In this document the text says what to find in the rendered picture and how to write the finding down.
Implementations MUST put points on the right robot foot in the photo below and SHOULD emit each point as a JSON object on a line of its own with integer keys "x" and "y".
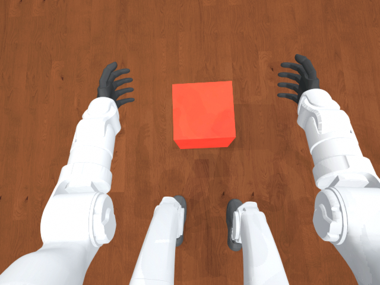
{"x": 232, "y": 206}

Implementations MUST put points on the right robot forearm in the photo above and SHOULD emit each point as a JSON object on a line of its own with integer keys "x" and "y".
{"x": 337, "y": 158}

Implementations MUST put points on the left robot forearm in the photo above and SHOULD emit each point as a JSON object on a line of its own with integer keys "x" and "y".
{"x": 88, "y": 167}

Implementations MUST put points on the robot right shin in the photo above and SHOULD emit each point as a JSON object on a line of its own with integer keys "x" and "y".
{"x": 246, "y": 205}

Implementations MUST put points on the robot right hand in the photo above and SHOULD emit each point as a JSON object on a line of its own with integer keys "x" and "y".
{"x": 306, "y": 78}

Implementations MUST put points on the robot left hand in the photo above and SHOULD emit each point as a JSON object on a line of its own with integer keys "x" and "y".
{"x": 107, "y": 85}

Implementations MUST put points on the robot right upper arm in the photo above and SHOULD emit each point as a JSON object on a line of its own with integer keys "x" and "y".
{"x": 349, "y": 217}

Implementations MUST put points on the robot left upper arm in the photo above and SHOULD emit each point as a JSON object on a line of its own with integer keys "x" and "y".
{"x": 74, "y": 227}

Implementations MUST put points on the carton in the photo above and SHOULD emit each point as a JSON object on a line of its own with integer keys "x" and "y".
{"x": 203, "y": 115}

